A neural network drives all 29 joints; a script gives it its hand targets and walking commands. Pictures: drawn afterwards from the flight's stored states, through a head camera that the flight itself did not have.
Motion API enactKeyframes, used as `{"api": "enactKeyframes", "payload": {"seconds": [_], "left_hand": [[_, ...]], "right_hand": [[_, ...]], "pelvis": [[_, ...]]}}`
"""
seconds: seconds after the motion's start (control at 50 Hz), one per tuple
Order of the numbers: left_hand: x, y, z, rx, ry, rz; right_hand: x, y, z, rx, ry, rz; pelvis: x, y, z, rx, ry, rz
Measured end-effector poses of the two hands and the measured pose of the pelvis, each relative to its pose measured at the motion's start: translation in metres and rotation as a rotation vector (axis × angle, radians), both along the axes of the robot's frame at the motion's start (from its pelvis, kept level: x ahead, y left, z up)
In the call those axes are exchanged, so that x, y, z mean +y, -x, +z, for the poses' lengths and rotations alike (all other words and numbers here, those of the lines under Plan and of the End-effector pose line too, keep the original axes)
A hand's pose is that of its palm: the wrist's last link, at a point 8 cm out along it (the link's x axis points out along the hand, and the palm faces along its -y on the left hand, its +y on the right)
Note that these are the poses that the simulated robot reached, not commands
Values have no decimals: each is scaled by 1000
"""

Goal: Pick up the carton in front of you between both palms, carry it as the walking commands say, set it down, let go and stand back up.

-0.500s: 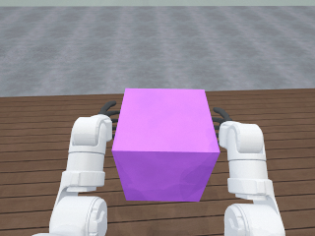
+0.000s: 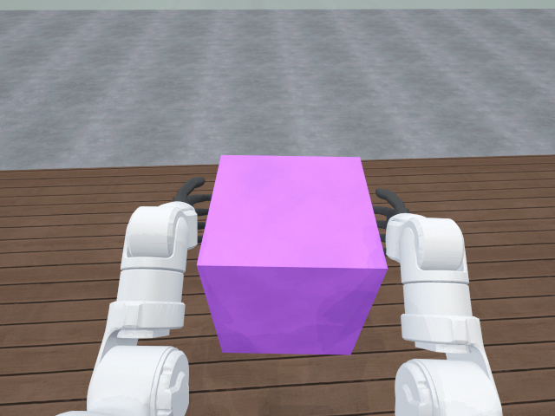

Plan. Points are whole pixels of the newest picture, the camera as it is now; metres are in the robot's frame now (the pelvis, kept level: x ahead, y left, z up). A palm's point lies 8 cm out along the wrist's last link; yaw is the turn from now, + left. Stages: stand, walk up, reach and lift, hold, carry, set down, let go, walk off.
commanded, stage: carry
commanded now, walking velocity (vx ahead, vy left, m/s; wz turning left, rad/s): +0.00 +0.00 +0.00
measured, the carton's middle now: (288, 258) +0.35 +0.00 +0.05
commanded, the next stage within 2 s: none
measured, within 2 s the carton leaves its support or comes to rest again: neither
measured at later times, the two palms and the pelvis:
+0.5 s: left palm (183, 220) +0.34 +0.15 +0.13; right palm (397, 232) +0.34 -0.15 +0.12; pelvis +0.00 +0.00 +0.00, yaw +0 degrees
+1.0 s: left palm (181, 187) +0.43 +0.18 +0.11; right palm (367, 198) +0.43 -0.12 +0.11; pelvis +0.09 +0.02 -0.01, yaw +0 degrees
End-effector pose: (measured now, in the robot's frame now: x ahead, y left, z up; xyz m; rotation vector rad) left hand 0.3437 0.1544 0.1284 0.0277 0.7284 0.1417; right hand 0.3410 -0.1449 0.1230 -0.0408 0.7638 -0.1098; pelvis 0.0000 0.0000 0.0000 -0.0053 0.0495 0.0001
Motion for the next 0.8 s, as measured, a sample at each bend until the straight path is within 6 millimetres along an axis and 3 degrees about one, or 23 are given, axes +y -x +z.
{"api": "enactKeyframes", "payload": {"seconds": [0.62, 0.72, 0.8], "left_hand": [[0, -2, 0, 0, 0, 0], [1, -7, 1, 3, 2, 4], [6, -22, 2, 2, -1, 8]], "right_hand": [[0, -1, 0, 0, 0, 0], [1, -8, 2, 3, 1, 3], [6, -26, 5, 2, 9, 16]], "pelvis": [[0, -2, 0, 1, -1, 0], [0, -13, 1, 10, -9, 3], [3, -29, 2, 20, -21, 5]]}}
